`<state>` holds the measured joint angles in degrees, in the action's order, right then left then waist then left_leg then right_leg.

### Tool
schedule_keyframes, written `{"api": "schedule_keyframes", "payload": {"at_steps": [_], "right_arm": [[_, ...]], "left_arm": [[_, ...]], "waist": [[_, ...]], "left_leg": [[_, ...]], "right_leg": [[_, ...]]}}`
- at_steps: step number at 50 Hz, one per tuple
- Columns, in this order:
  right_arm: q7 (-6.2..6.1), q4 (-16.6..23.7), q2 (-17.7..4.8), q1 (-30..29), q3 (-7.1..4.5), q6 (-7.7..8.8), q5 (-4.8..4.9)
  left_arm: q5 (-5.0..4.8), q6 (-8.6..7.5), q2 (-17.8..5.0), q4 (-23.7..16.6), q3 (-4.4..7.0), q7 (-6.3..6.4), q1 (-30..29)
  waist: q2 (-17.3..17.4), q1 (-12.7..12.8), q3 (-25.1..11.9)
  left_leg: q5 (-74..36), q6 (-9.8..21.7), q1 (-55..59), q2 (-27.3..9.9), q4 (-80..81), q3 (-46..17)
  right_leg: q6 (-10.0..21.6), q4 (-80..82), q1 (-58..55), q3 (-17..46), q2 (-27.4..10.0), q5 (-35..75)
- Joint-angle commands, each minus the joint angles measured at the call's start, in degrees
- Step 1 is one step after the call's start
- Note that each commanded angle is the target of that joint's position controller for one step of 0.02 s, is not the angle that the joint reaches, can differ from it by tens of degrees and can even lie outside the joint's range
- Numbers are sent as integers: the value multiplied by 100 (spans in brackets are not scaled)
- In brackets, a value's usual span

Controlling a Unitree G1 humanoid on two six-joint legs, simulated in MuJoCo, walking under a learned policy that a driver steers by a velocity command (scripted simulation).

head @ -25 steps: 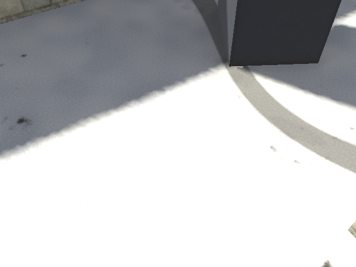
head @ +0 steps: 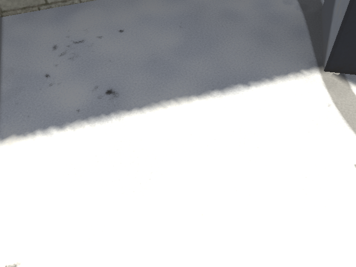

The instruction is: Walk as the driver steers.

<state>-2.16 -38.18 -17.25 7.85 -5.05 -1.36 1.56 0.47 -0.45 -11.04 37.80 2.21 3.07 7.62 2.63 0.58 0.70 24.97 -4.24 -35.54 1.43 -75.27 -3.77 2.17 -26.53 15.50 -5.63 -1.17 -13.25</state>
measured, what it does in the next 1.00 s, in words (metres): walks ahead, turning left: left foot, then right foot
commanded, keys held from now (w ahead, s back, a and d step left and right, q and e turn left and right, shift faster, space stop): q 0.20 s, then w+q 0.18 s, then w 0.62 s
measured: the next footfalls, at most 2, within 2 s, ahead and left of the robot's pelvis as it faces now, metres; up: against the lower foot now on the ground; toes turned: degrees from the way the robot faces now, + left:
left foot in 0.24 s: +0.04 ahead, +0.19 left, +0.00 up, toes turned +11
right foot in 0.78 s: +0.35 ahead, +0.03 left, +0.00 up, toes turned +14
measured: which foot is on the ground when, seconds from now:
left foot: up 0.00-0.22, down 0.24-0.82, up 0.84-1.00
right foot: down 0.00-0.26, up 0.28-0.76, down 0.78-1.00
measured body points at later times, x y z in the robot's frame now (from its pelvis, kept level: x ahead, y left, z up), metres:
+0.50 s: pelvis +0.05 +0.10 +0.00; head +0.07 +0.12 +0.45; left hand +0.13 +0.39 -0.10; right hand +0.18 -0.11 -0.11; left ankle +0.00 +0.18 -0.74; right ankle +0.13 -0.04 -0.64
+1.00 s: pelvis +0.31 +0.11 +0.00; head +0.33 +0.12 +0.45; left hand +0.29 +0.36 -0.13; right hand +0.51 -0.09 -0.11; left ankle +0.26 +0.23 -0.64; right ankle +0.31 +0.02 -0.74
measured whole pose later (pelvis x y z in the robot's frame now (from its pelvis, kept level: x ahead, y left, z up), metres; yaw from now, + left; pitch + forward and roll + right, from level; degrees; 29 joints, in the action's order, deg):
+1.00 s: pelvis +0.31 +0.11 +0.00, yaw +19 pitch +4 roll -2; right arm 1.1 -42.8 -14.1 13.9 -2.4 5.7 1.3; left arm 0.1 -5.8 -11.7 47.4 1.4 -0.6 19.3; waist 1.8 0.2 -1.7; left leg 14.2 2.2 -38.1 -2.9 -71.1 -2.3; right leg 3.8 -18.3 10.1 -6.1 3.4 -12.2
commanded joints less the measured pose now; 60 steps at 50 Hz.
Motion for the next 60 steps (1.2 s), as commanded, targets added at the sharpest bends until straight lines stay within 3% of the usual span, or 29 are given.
{"api": "schedule_keyframes", "payload": {"at_steps": [1, 5, 9, 11, 12, 13, 14, 15, 16, 18, 19, 21, 25, 30, 34, 36, 39, 40, 41, 42, 43, 44, 46, 47, 48, 52, 54, 57, 60], "right_arm": [[106, 621, -191, -208, 4, 11, 12], [338, 857, 71, -505, 179, -5, -20], [455, 779, -212, -85, 64, -62, -15], [479, 597, -368, 424, -47, -89, -107], [628, 381, -555, 1345, -181, 490, -235], [605, 298, -780, 2006, -332, 829, -384], [542, 464, -1360, 2091, -352, 1105, -364], [497, 405, -864, 1787, -226, 1223, -507], [498, 388, -800, 1128, -128, 1202, -389], [481, 382, -302, 742, 155, 998, -244], [432, 448, -250, 486, 202, 928, -306], [341, 494, -280, 515, 176, 915, -495], [438, 158, -273, 1203, 164, 945, -524], [638, -103, -237, 1334, 141, 951, -411], [620, -331, -185, 1618, 147, 915, -356], [585, -404, -278, 1450, 146, 880, -352], [536, -496, -375, 1330, 157, 872, -424], [484, -391, 73, 1746, 257, 886, -508], [491, -303, 306, 2286, 369, 921, -554], [574, -243, -40, 1239, 239, 894, -480], [510, -110, -3, 564, 178, 902, -394], [419, -208, -15, 523, 206, 917, -442], [429, -326, 137, 647, 284, 857, -695], [326, -29, -207, 543, 112, 825, 248], [278, -46, -143, 506, 142, 795, 281], [287, 262, 233, -113, 288, 712, -66], [354, 308, 300, -485, 326, 722, -76], [398, 497, 175, -1077, 290, 711, -34], [472, 620, 11, -1268, 208, 761, -49]], "left_arm": [[-30, -84, -754, -477, 181, 84, -225], [-21, -35, -1182, -486, 358, 48, -193], [-220, -4, -1365, -335, 449, -135, -102], [-279, -19, -1176, -192, 447, -177, 139], [723, -315, -1089, -67, 439, -160, 555], [659, -431, -749, -140, 342, -120, 49], [330, -551, -285, -791, 139, -104, -357], [143, -566, -620, -653, 179, -196, -905], [137, -595, -843, -550, 240, -132, -744], [320, -650, -852, -374, 237, -23, -322], [364, -630, -787, -324, 171, -66, -161], [292, -617, -824, -202, 109, -208, -30], [310, -602, -780, -77, 55, -397, -181], [324, -468, -476, -169, -116, -533, -541], [252, -420, -631, -440, -94, -549, -1219], [183, -488, -678, -469, -57, -560, -1265], [-20, -623, -1022, -392, 145, -464, -670], [96, -692, -1194, -226, 169, -459, 308], [187, -665, -1269, 150, 212, -447, 1829], [299, -684, -993, 653, 184, -422, 3009], [273, -759, -1222, 806, 262, -416, 2655], [262, -728, -957, 758, 156, -425, 1954], [206, -651, -183, 531, -120, -436, 956], [-112, -639, -821, 314, 108, -361, 669], [-145, -634, -831, 396, 105, -329, 569], [-120, -598, -865, 583, 129, -281, 714], [-142, -579, -974, 673, 166, -266, 954], [-268, -520, -1149, 905, 237, -250, 1509], [-231, -362, -1216, 1016, 292, -220, 1705]], "waist": [[-759, 4, -416], [-1153, 143, -436], [-1303, 35, -441], [-1120, -75, -535], [414, 37, -266], [686, -600, -308], [1979, -528, -806], [1383, -842, 106], [1199, -395, 314], [553, 67, -295], [260, 246, -321], [283, 53, -466], [171, -325, -348], [269, -495, -20], [307, -684, 95], [404, -552, 18], [249, -32, -589], [-549, 33, -1639], [-1637, 422, -2861], [-1288, 1121, -1885], [-893, 932, -427], [-661, 566, -112], [-427, -15, -405], [-154, -85, -514], [-161, -196, -518], [-429, -166, 68], [-520, 25, 135], [-467, 278, 301], [-545, 210, 246]], "left_leg": [[-636, -177, -888, -384, 86, -87], [-415, -117, 262, -620, 2165, 387], [-791, 255, 1108, -512, 3524, 769], [-1083, 589, 2053, -182, 4428, 983], [-1822, 996, 3331, 20, 4049, 433], [-1180, 1663, 3725, -853, 4575, -662], [1268, 2765, 4121, -2093, 6265, -3845], [2930, 2118, 3524, -2008, 6812, -3950], [2167, 1719, 2923, -1848, 6490, -3259], [1225, 1413, 2281, -1433, 6267, -2360], [990, 1372, 2005, -1378, 6270, -2240], [594, 1585, 2409, -1319, 6307, -1966], [-323, 1824, 2944, -1320, 6268, -1714], [-1131, 2052, 2641, -1361, 6191, -1410], [-1963, 2059, 3388, -1631, 6043, -1533], [-2660, 1895, 3548, -1637, 5945, -1453], [-4689, 1215, 2974, -899, 5024, -736], [-4112, 805, 2136, -276, 3654, -242], [-947, 371, 297, 608, 2011, -174], [664, 483, -1265, 629, 344, -406], [-19, 761, -2004, 284, -520, -648], [-632, 920, -1868, -73, -615, -579], [-1231, 1049, -1056, -520, -175, -438], [-1167, 803, -1004, -647, -58, -224], [-1111, 667, -1119, -769, 178, -191], [-1975, 313, -901, -884, 1882, 280], [-2792, 351, -130, -698, 3112, 470], [-3175, 479, -158, -523, 4075, 444], [-2738, 675, -223, -387, 4550, 330]], "right_leg": [[1169, 937, -1226, 1045, -1410, 1606], [1190, 906, -922, 482, -1510, 1307], [932, 553, -796, 246, -1702, 1670], [566, 66, -447, -74, -1517, 758], [356, -234, 1085, 376, -1829, -2146], [-48, -1767, 1871, -213, -1232, -2351], [-136, -2898, 3136, 229, 20, -2441], [-4, -3712, 3783, 1185, 16, -1627], [57, -4528, 3935, 1110, -1, -1071], [103, -4986, 3249, 1131, -174, -422], [2, -5015, 3105, 1135, -207, -146], [-334, -4753, 3459, 1031, -178, 137], [-601, -3588, 3746, 839, -228, 640], [-408, -1749, 2802, 601, -242, 880], [-68, -775, 2685, 375, -190, 606], [132, -473, 2186, 214, -59, 822], [582, -375, -129, -62, 258, 1595], [1243, -746, -2119, 600, -344, 2687], [2369, -56, -4764, 2959, -1717, 2059], [2073, 890, -4627, 4180, -2073, 341], [1477, 1086, -3350, 3654, -1939, -690], [1372, 1200, -2232, 2965, -1823, -661], [1407, 1654, -1276, 2247, -1634, 296], [1293, 1628, -1582, 1991, -1404, 1003], [1246, 1649, -1542, 1753, -1361, 1360], [1093, 1900, -546, 829, -902, 1994], [995, 2010, -205, 523, -664, 2004], [950, 1967, -976, 708, -935, 2164], [816, 1389, -1865, 957, -1204, 2745]]}}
